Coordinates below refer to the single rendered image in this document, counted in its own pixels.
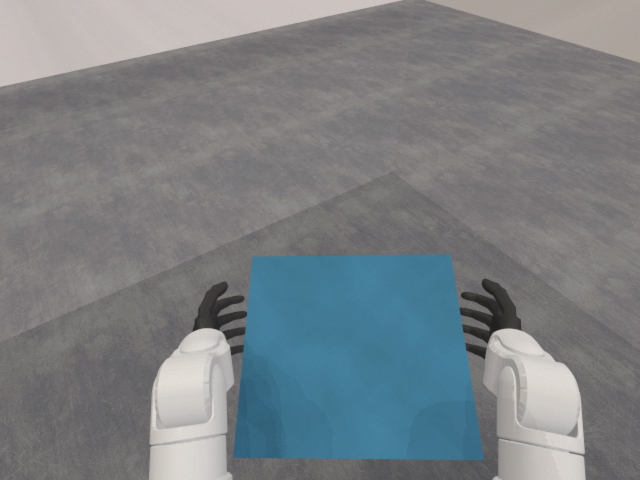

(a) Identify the carton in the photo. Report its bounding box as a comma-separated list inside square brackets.
[233, 254, 484, 460]

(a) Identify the robot left hand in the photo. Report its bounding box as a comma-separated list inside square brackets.
[192, 282, 247, 356]

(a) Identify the robot right forearm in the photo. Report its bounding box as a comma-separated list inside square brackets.
[483, 329, 586, 480]

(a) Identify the robot right hand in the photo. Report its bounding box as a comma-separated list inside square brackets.
[460, 279, 522, 359]

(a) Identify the robot left forearm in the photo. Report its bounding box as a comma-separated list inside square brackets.
[149, 328, 234, 480]

